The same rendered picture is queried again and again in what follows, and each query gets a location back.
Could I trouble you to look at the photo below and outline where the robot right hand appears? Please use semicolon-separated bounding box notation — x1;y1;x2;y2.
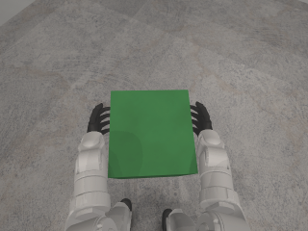
190;101;213;136

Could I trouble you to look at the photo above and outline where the robot left foot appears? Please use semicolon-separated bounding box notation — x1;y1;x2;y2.
120;198;132;212

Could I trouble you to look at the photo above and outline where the left robot upper arm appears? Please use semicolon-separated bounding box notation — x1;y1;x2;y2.
66;216;117;231

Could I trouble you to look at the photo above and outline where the robot left hand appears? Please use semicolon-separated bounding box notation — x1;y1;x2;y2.
87;103;111;135

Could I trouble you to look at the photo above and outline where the robot left forearm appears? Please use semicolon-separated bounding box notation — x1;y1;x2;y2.
64;131;111;231

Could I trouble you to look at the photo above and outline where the right robot upper arm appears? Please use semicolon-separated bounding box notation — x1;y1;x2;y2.
195;210;251;231

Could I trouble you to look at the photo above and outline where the carton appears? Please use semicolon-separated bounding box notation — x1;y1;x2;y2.
108;90;198;179

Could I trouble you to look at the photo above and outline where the left robot thigh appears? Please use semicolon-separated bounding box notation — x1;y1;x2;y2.
107;206;132;231

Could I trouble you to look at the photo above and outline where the robot right forearm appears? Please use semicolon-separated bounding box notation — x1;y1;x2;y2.
196;129;249;226

